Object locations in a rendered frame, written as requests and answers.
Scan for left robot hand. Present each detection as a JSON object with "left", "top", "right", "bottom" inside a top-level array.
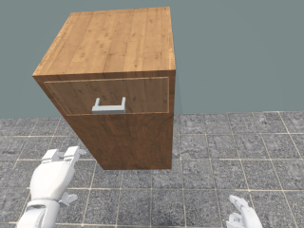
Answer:
[{"left": 29, "top": 145, "right": 86, "bottom": 208}]

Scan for drawer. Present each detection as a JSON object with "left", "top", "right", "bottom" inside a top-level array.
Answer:
[{"left": 45, "top": 77, "right": 168, "bottom": 115}]

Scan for right robot hand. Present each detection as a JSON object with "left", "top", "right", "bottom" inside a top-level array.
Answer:
[{"left": 226, "top": 195, "right": 263, "bottom": 228}]

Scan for left robot forearm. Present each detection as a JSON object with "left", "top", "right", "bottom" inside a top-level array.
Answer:
[{"left": 16, "top": 199, "right": 60, "bottom": 228}]

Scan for handle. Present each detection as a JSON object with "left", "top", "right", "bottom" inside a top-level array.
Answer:
[{"left": 91, "top": 97, "right": 126, "bottom": 115}]

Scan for cabinet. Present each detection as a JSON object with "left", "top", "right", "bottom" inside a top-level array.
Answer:
[{"left": 31, "top": 7, "right": 176, "bottom": 170}]

